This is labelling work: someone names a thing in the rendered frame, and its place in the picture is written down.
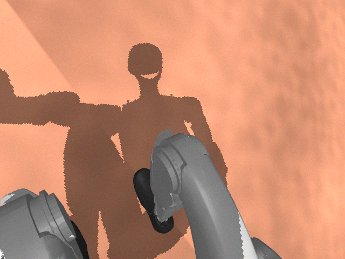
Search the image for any left robot foot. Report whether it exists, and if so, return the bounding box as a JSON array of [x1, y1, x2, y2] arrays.
[[70, 220, 89, 259]]

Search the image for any right robot hand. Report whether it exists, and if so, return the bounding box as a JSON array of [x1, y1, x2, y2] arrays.
[[251, 237, 282, 259]]

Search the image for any right robot foot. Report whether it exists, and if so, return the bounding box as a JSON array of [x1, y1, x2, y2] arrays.
[[133, 168, 174, 234]]

